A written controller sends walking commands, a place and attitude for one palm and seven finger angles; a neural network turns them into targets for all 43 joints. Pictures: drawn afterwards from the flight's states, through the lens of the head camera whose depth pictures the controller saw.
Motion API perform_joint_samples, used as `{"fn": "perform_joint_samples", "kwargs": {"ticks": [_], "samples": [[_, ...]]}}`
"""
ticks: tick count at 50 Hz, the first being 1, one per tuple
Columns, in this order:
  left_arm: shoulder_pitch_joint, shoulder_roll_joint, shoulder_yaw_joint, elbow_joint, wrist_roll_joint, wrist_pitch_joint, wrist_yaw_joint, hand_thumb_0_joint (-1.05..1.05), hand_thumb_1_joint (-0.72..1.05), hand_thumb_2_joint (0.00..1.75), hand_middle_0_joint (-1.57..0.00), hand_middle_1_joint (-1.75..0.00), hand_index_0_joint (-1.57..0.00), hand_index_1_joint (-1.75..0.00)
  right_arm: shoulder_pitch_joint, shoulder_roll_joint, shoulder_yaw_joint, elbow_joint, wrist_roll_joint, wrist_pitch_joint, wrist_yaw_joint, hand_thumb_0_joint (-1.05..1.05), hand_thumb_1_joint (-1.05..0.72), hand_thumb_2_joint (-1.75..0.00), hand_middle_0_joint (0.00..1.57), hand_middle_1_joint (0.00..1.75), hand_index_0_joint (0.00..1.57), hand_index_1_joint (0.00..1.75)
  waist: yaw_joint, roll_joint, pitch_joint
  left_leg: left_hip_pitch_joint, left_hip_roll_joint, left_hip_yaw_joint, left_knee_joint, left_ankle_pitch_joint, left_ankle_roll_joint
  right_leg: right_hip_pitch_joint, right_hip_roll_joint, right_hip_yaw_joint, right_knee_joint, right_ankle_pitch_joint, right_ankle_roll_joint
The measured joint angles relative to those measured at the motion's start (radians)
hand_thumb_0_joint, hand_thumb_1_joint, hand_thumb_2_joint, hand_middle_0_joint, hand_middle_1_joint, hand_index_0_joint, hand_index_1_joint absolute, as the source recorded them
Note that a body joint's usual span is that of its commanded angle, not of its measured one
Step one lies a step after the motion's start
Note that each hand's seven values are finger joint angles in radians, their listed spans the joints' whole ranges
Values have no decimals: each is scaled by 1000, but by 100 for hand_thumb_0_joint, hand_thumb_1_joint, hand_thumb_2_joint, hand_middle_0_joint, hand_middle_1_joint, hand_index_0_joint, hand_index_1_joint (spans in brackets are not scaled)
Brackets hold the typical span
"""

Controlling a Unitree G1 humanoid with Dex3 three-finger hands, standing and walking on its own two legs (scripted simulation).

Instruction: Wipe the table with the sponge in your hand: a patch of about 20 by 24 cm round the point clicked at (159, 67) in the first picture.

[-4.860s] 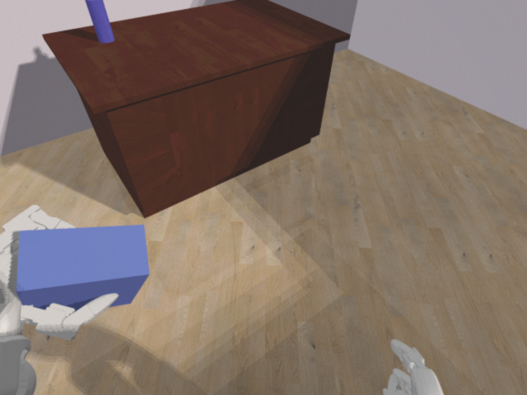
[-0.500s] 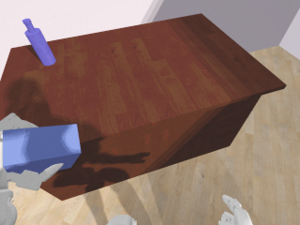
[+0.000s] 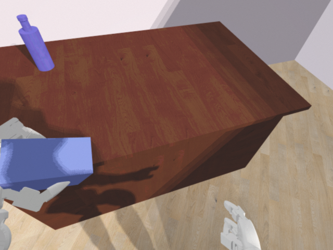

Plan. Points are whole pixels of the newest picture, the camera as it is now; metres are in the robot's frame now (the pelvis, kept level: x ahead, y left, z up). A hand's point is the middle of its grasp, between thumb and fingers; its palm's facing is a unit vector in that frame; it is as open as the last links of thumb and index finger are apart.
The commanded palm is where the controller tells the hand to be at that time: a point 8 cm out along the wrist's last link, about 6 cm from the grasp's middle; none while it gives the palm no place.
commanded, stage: come to a stop and stand still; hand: left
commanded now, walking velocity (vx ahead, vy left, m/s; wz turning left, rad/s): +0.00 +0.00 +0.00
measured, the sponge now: (60, 165) +0.22 +0.21 +0.15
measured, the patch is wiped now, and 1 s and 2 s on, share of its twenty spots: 0.00 0.00 0.00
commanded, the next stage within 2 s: look again from close up in 0.54 s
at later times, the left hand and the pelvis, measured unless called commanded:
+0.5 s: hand (56, 175) +0.20 +0.20 +0.16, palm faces +0.33 -0.85 -0.41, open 9.7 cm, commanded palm +0.14 +0.24 +0.18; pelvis -0.03 -0.03 +0.00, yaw -2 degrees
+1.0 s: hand (28, 177) +0.20 +0.24 +0.17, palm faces +0.39 -0.86 -0.33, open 9.6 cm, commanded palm +0.14 +0.28 +0.18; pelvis -0.03 +0.00 +0.01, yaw -2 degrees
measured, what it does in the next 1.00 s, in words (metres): steps on the spot: right foot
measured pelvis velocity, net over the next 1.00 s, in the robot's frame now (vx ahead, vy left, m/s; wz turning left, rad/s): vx -0.03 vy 0.00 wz -0.03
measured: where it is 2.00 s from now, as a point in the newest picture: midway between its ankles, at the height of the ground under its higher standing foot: outside the picture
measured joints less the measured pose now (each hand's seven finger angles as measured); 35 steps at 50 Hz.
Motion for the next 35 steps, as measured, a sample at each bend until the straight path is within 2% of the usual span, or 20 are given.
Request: {"fn": "perform_joint_samples", "kwargs": {"ticks": [2,4,6,9,12,14,15,18,21,27,31,35], "samples": [[-3,9,5,19,0,4,2,-1,-46,100,-81,-134,-80,-135,-3,-3,6,1,3,2,-4,1,-90,-90,21,30,21,30,6,5,3,-16,-1,1,28,-7,-10,40,0,-1,-90,79,-8],[-155,84,4,113,21,-12,-32,-1,-46,100,-81,-134,-80,-135,19,-31,16,-7,25,-12,-37,1,-90,-90,21,30,21,30,33,35,23,-34,8,-29,51,-6,-17,41,10,-31,-90,118,-60],[-288,115,58,207,20,-26,-50,-1,-46,101,-81,-134,-80,-135,11,-53,15,24,19,-26,-21,1,-90,-90,21,30,21,30,55,43,21,-62,8,-53,78,-33,-7,19,23,-38,-83,119,-97],[-302,88,130,225,-7,-33,-38,-1,-46,101,-81,-134,-80,-135,9,-87,-2,38,23,-33,22,1,-90,-90,21,30,21,30,60,28,-3,-94,-35,-98,170,-85,16,-9,42,1,-105,146,-115],[-197,4,86,152,-13,-30,-25,-1,-46,101,-81,-134,-80,-135,37,-133,-27,34,25,-53,39,1,-90,-90,21,30,21,30,38,24,-33,-65,-67,-106,148,-81,27,-12,57,26,-134,168,-114],[-128,-43,25,115,-11,-29,-29,-1,-46,101,-81,-134,-80,-135,48,-164,-48,37,25,-54,28,1,-90,-90,21,30,21,30,12,36,-48,-18,-64,-116,68,-72,30,-13,76,20,-140,170,-112],[-105,-56,0,111,-8,-26,-34,-1,-46,101,-81,-134,-80,-135,46,-169,-60,45,25,-47,19,1,-90,-90,21,30,21,30,-3,30,-48,-10,-64,-122,51,-85,20,-12,77,16,-141,170,-111],[-55,-65,-31,113,2,-2,-39,-1,-46,101,-81,-134,-80,-135,39,-175,-80,50,19,-19,-7,1,-90,-90,21,30,21,30,-29,-2,-32,5,-69,-120,29,-64,1,4,71,19,-161,183,-111],[-16,-38,-10,97,0,8,-27,-1,-46,101,-81,-134,-80,-135,42,-178,-87,35,13,-12,-23,1,-91,-90,20,30,20,30,-43,-15,-18,17,-70,-120,14,-49,0,17,71,20,-180,196,-115],[-16,-10,39,65,-11,-17,1,-1,-46,101,-81,-134,-80,-135,51,-167,-81,32,7,-25,-28,1,-91,-90,20,30,20,29,-27,-2,-16,30,-74,-128,-3,-35,5,42,68,13,-215,217,-111],[-39,-40,22,93,-12,-27,4,-1,-46,101,-81,-135,-80,-135,43,-146,-64,43,5,-26,-23,1,-90,-90,20,30,20,30,-10,16,-35,39,-83,-129,-18,-26,13,54,60,13,-233,227,-102],[-54,-69,-11,133,-6,-12,-2,-1,-46,101,-81,-135,-80,-135,28,-118,-41,44,3,-23,-22,1,-90,-90,21,30,20,30,3,26,-48,47,-91,-127,-34,-16,21,62,52,15,-247,235,-92]]}}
